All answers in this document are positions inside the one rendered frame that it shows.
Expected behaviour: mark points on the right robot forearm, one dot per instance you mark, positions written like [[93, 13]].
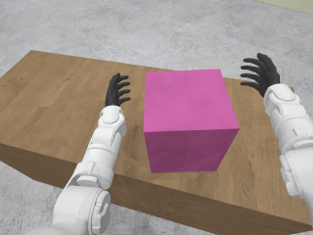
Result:
[[289, 120]]

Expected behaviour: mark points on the robot right upper arm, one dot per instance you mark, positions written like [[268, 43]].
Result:
[[297, 172]]

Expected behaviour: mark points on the carton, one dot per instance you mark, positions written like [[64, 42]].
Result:
[[189, 120]]

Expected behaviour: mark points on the robot left upper arm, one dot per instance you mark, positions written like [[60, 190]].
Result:
[[80, 210]]

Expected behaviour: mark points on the left robot forearm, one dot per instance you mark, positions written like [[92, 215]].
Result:
[[96, 168]]

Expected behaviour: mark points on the robot right hand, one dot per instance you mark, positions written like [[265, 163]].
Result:
[[266, 70]]

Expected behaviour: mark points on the pedestal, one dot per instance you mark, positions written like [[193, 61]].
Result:
[[50, 105]]

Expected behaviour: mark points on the robot left hand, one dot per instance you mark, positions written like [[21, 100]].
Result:
[[112, 96]]

